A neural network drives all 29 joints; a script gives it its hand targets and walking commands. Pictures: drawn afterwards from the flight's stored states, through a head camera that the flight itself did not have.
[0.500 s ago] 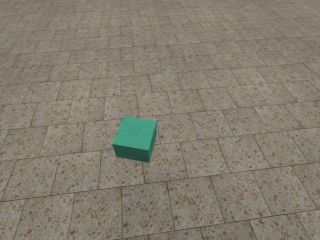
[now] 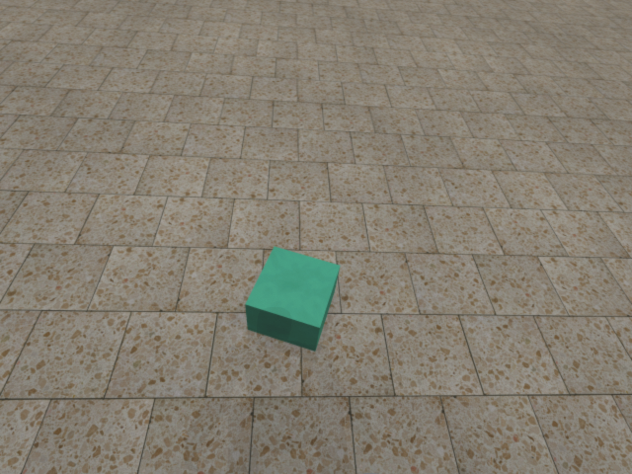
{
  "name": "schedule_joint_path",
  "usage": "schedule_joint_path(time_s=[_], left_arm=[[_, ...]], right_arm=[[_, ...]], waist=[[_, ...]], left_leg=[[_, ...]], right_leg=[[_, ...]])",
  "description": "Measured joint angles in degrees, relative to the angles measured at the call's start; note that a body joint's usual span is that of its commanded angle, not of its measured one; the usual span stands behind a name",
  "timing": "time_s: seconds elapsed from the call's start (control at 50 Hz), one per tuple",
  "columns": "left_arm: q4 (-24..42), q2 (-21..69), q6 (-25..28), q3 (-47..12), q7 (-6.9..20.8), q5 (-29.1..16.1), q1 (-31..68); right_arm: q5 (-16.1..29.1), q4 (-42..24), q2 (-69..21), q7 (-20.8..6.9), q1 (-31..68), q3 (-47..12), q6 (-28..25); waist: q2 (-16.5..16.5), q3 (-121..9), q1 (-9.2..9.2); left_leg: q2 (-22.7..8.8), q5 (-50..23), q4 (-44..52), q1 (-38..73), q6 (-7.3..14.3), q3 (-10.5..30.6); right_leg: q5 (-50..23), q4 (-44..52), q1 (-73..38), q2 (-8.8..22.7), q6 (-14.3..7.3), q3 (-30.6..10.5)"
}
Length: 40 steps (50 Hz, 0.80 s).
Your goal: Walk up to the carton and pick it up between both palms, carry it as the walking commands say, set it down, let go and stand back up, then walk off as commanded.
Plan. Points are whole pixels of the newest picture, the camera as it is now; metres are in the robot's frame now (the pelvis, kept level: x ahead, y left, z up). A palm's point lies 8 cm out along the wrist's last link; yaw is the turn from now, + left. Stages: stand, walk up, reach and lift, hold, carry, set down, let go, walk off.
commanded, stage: walk up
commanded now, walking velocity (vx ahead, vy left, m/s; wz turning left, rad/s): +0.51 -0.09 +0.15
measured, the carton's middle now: (294, 297) +0.79 -0.01 -0.68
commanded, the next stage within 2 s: none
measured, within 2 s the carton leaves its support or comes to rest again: neither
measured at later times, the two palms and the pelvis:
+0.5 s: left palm (178, 422) +0.22 +0.18 -0.10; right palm (489, 390) +0.27 -0.31 -0.14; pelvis +0.22 -0.05 +0.02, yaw +1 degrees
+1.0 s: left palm (169, 351) +0.34 +0.22 -0.15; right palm (394, 285) +0.47 -0.18 -0.13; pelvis +0.35 +0.01 +0.00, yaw +2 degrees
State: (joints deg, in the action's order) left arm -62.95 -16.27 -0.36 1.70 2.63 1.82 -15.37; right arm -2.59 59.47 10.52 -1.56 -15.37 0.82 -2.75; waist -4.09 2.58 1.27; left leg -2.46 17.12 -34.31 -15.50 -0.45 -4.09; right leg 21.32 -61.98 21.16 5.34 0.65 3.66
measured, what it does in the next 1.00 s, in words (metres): walks ahead: right foot, then left foot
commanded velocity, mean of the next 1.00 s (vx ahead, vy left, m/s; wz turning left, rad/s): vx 0.27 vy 0.03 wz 0.02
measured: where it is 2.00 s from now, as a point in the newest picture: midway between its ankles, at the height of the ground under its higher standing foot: (287, 456)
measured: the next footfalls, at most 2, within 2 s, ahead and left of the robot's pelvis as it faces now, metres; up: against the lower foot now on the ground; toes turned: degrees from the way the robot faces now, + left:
right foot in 0.24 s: +0.25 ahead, -0.15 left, +0.00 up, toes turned -9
left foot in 0.78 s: +0.44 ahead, +0.13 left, +0.00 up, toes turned +10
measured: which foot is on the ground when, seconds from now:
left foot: down 0.00-0.26, up 0.28-0.76, down 0.78-1.00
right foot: up 0.00-0.22, down 0.24-0.78, up 0.80-1.00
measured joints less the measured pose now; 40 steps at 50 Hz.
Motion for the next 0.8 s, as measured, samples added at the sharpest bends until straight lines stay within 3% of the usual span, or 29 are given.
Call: schedule_joint_path(time_s=[0.12,0.24,0.28,0.32,0.38,0.44,0.56,0.72,0.76,0.8], left_arm=[[4.37,3.13,0.67,-0.45,0.49,-0.46,4.41],[5.9,4.41,1.78,-0.24,0.38,-0.55,5.48],[5.37,5.35,2.62,-0.21,-0.11,-0.32,6.27],[6.1,6.05,3.58,-0.65,-0.59,-0.23,6.58],[6.03,7.15,4.22,-0.67,-1.45,-0.3,5.22],[4.59,7.81,4.84,-0.93,-2.18,-0.44,2.71],[0.94,8.72,4.49,-0.93,-3.38,-0.47,-3.98],[-2.16,7.5,2.74,0.41,-3.47,0.23,-9.28],[-2.73,6.98,2.38,0.84,-3.18,-0.01,-10.54],[-3.66,6.35,1.6,1.08,-3.18,-0.44,-10.43]], right_arm=[[-0.22,1.36,-2.63,0.34,-4.14,-0.4,0.0],[0.56,1.27,-2.59,0.74,-5.73,-0.21,0.02],[0.95,1.42,-1.35,0.88,-5.18,0.09,0.26],[0.93,1.47,-0.35,1.23,-4.34,0.67,1.0],[0.67,1.05,1.66,1.02,-2.36,1.33,1.8],[0.69,-0.07,3.27,0.95,-0.11,1.95,2.32],[1.0,-1.99,5.1,0.79,4.39,3.15,3.84],[1.48,-2.57,1.97,-0.21,8.74,1.56,4.91],[1.65,-2.73,0.69,-0.19,9.16,0.94,3.74],[1.18,-2.72,-1.16,0.44,9.96,0.72,1.65]], waist=[[1.63,-0.5,0.71],[3.51,-1.52,0.93],[6.49,-0.84,1.14],[7.43,-0.28,0.46],[8.08,0.14,-1.02],[8.25,0.03,-1.99],[7.92,0.78,-3.6],[5.57,1.1,-6.49],[4.63,0.6,-6.05],[2.46,0.58,-5.21]], left_leg=[[0.99,-0.47,7.88,7.64,-0.83,0.95],[0.02,4.58,8.86,13.43,-3.47,-0.24],[-2.51,8.44,1.15,11.64,-2.7,1.2],[-1.27,9.77,-14.72,5.47,-1.49,3.72],[-0.16,5.12,-28.17,-2.11,-0.99,3.67],[-0.74,2.08,-30.54,-7.67,-1.44,2.78],[-1.52,-1.51,-25.52,-13.71,-2.92,3.3],[-2.28,-4.68,-4.04,-10.94,-2.56,-0.67],[-1.65,-7.54,3.23,-7.46,-2.01,-1.61],[-0.79,-10.13,2.59,-6.93,0.68,-2.71]], right_leg=[[-4.93,12.14,5.45,1.38,1.41,1.58],[-10.22,28.53,2.32,1.19,1.22,3.32],[-10.51,26.44,1.49,-0.8,-1.98,5.37],[-7.62,25.84,0.1,-1.07,-3.6,6.56],[-7.9,29.99,-3.56,-1.79,-3.48,6.96],[-7.69,34.41,-6.84,-2.53,-3.39,6.98],[-5.71,37.9,-12.49,-1.83,-2.13,6.44],[-1.1,38.74,-18.33,-0.44,1.02,6.84],[1.61,36.5,-19.22,0.15,2.26,7.27],[6.2,26.43,-16.04,1.47,1.8,5.22]])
